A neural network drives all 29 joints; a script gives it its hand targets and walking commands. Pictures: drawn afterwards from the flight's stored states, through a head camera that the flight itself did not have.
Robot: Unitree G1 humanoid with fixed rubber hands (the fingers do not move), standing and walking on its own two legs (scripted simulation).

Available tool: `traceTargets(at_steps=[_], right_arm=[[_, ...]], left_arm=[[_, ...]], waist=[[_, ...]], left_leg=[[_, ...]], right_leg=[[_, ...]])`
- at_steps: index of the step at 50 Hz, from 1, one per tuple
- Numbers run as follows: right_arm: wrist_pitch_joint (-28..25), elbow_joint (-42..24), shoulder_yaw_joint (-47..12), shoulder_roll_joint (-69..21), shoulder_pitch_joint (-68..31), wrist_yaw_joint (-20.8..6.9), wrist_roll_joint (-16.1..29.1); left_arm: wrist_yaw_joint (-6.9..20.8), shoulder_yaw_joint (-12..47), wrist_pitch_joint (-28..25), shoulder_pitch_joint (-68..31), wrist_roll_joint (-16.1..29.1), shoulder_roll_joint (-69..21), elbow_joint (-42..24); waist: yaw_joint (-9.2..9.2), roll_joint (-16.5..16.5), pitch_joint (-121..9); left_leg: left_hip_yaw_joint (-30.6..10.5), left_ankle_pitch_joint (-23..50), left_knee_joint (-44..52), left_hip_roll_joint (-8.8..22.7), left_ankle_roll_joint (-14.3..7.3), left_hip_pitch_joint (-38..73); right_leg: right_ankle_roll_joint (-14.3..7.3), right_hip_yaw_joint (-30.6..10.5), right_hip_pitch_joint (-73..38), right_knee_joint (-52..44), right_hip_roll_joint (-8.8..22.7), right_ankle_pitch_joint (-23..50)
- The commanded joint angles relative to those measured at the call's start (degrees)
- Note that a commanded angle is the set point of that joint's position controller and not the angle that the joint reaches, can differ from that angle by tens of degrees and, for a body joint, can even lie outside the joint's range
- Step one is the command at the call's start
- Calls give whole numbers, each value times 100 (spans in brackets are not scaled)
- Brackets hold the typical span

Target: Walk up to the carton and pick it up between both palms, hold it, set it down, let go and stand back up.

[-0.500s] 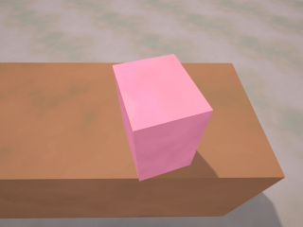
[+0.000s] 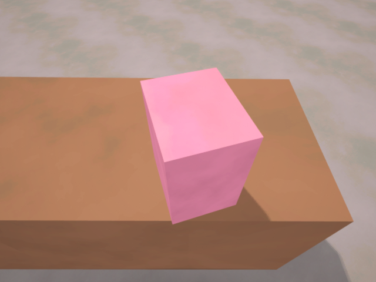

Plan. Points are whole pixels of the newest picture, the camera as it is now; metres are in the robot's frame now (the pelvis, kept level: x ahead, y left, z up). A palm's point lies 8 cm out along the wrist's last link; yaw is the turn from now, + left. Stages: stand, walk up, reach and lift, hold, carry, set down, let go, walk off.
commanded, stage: stand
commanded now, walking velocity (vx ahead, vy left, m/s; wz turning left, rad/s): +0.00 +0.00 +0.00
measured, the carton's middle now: (193, 149) +0.40 +0.00 +0.02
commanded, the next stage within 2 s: none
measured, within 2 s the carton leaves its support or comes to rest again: neither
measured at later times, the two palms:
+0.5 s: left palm out of the picture +0.03 +0.26 -0.13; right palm out of the picture +0.03 -0.27 -0.13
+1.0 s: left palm out of the picture +0.05 +0.26 -0.13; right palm out of the picture +0.03 -0.27 -0.13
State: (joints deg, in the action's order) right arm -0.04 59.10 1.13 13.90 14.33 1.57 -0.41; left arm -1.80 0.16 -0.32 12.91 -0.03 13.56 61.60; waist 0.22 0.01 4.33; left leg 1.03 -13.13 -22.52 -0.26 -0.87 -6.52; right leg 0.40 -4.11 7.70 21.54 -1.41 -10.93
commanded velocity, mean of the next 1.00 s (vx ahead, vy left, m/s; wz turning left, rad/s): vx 0.00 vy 0.00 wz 0.00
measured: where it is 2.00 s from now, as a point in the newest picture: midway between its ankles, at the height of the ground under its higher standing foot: outside the picture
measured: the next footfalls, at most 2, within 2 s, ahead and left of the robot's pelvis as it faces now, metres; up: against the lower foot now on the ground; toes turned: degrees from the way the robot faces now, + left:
none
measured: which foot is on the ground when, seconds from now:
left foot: down 0.00-1.00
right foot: down 0.00-1.00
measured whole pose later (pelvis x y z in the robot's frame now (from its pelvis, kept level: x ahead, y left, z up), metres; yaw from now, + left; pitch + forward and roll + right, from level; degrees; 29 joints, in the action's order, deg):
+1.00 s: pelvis +0.00 +0.00 +0.00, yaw +0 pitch -3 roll +0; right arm 0.4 59.4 0.4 15.4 13.0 1.5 -0.2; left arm -1.6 0.3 -0.2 11.4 0.0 15.2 60.9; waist 0.4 0.2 4.7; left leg 0.7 -12.7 -21.0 -0.1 -0.8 -5.2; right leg 0.5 -4.1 6.2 19.6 -1.4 -10.2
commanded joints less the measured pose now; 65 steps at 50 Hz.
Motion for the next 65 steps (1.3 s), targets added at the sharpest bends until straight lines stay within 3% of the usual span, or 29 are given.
traceTargets(at_steps=[1,3,5,6,7,14,16,17,22,27,31,33,36,38,41,42,44,46,48,50,52,53,54,56,57,59,61,62,65], right_arm=[[-70,-142,129,719,217,41,5],[-61,-240,155,798,163,66,6],[-26,-150,161,762,211,52,11],[-47,-201,80,593,196,41,4],[-63,-209,126,710,249,8,51],[-39,-229,127,825,149,59,10],[-64,-159,81,660,154,42,-2],[-61,-307,163,1015,58,25,12],[-103,-268,146,930,112,59,28],[-89,-197,57,655,196,40,24],[-63,-256,182,1089,88,45,39],[-84,-387,161,1026,-110,57,26],[-81,-245,153,1049,92,43,22],[-39,-179,133,864,196,60,-4],[-8,-124,116,915,166,69,45],[-2,-165,134,1048,40,67,44],[-27,-190,113,956,96,68,23],[-8,-219,114,997,-119,35,-8],[-35,-218,52,831,-147,41,8],[-85,-254,161,1235,2,18,65],[-95,-225,121,1062,-41,42,-4],[-79,-201,153,1192,-3,29,18],[-81,-234,125,1061,-78,28,24],[-102,-261,140,1065,-62,54,2],[-91,-235,139,1143,-19,56,22],[-81,-291,105,965,-164,37,12],[-65,-245,136,1072,-69,14,54],[-40,-237,97,994,-160,36,42],[-54,-290,171,1248,-114,56,35]], left_arm=[[-44,-115,-63,286,16,662,-148],[-30,-149,-74,58,-4,850,-237],[-77,-105,-51,262,-19,672,-96],[-78,-125,-46,253,15,746,-119],[-76,-158,-75,116,6,938,-194],[-34,-165,-36,82,-20,1015,-201],[-41,-131,-13,313,3,785,-45],[-41,-83,-53,105,-12,810,-202],[-14,-176,-65,19,-24,1025,-243],[-47,-112,-4,177,35,762,-137],[-1,-134,-61,25,-20,1012,-240],[-45,-155,-43,-199,16,1067,-340],[-3,-199,-70,113,-7,1292,-330],[-48,-91,-69,40,3,860,-198],[-23,-76,-89,99,32,833,-256],[-22,-136,-83,-99,3,1153,-340],[-47,-87,-70,-38,-2,900,-269],[-29,-182,-43,134,2,1102,-255],[-35,-146,-26,67,-29,948,-188],[-3,-107,-28,63,6,935,-203],[-35,-171,-37,65,9,1081,-257],[-12,-174,-45,-67,0,1184,-304],[-28,-229,-58,-257,-27,1381,-397],[-37,-133,-50,20,11,911,-292],[-10,-114,-28,-137,-8,1013,-303],[-46,-158,-45,-77,-23,1139,-265],[-47,-103,-73,-68,5,1034,-281],[-45,-168,-62,-65,4,1160,-277],[-47,-164,-29,-7,0,1224,-258]], waist=[[-34,126,-41],[30,-166,-74],[-20,226,27],[44,-71,-89],[138,70,40],[19,-87,226],[-17,243,-6],[4,-7,-40],[12,-91,-148],[14,149,-6],[38,-90,-42],[76,-29,-107],[-51,64,-202],[105,-82,-49],[39,151,-247],[56,-59,-214],[99,34,-87],[-110,13,95],[-45,-99,-15],[27,-3,-55],[-60,18,-171],[47,266,-172],[12,28,-164],[-7,-67,-217],[79,56,-97],[-3,-18,-93],[74,115,-250],[-67,22,-135],[-7,-45,-122]], left_leg=[[-547,351,415,598,-94,-44],[-539,486,375,601,-74,118],[-493,533,405,571,-67,199],[-568,403,371,588,-110,172],[-601,408,443,571,-93,137],[-678,408,510,683,-118,11],[-627,278,569,578,-128,8],[-592,516,537,587,-93,57],[-697,386,514,702,-154,114],[-610,414,521,630,-140,119],[-618,482,496,636,-130,216],[-676,374,571,697,-157,117],[-685,504,469,647,-156,219],[-540,571,426,596,-92,362],[-646,667,444,622,-149,223],[-605,708,409,622,-175,335],[-590,594,492,632,-130,186],[-614,378,505,612,-145,-45],[-656,470,515,668,-174,61],[-590,508,567,622,-125,99],[-662,593,614,679,-162,172],[-610,629,574,673,-146,240],[-660,692,565,646,-156,176],[-683,693,490,702,-202,181],[-627,657,475,673,-174,168],[-651,720,525,685,-155,239],[-630,734,527,642,-162,328],[-688,670,541,659,-160,72],[-633,862,510,657,-119,271]], right_leg=[[-205,-495,99,-392,620,701],[-205,-456,192,-344,619,783],[-192,-503,270,-410,602,720],[-197,-488,214,-409,577,631],[-155,-523,337,-443,606,588],[-176,-480,341,-430,628,491],[-144,-476,25,-382,627,596],[-176,-545,73,-389,656,708],[-202,-466,51,-330,690,590],[-193,-471,207,-395,576,605],[-192,-422,194,-419,642,722],[-222,-504,178,-421,678,569],[-225,-488,30,-421,646,655],[-272,-615,267,-484,669,702],[-214,-506,-21,-399,676,936],[-189,-496,186,-455,634,1015],[-167,-501,21,-448,667,952],[-221,-477,91,-462,635,654],[-185,-499,-11,-507,642,777],[-187,-513,-9,-460,624,892],[-189,-477,-69,-363,645,787],[-165,-477,45,-469,674,853],[-200,-439,-6,-381,657,875],[-202,-454,-147,-382,690,942],[-214,-452,28,-439,647,1022],[-213,-441,56,-411,645,901],[-219,-489,-2,-423,683,930],[-212,-485,-68,-369,695,939],[-259,-510,53,-372,683,1010]])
